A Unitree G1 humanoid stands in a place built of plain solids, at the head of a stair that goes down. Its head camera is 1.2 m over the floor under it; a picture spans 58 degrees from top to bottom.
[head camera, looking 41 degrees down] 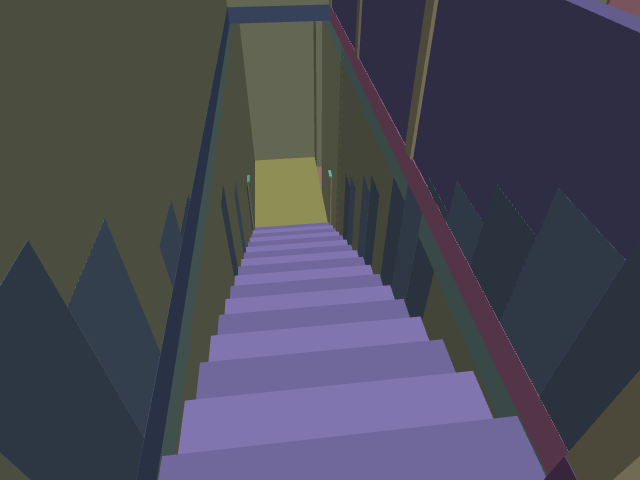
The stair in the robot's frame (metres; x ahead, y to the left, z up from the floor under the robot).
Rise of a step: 0.17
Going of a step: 0.28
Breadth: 1.14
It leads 6 degrees to the left of straight ahead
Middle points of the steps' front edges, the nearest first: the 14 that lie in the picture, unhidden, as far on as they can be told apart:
0.63 -0.08 -0.17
0.91 -0.05 -0.34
1.18 -0.02 -0.51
1.46 0.01 -0.68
1.74 0.04 -0.85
2.01 0.07 -1.02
2.29 0.11 -1.19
2.56 0.14 -1.36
2.84 0.17 -1.53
3.12 0.20 -1.70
3.39 0.23 -1.87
3.67 0.26 -2.04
3.95 0.29 -2.21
4.22 0.32 -2.38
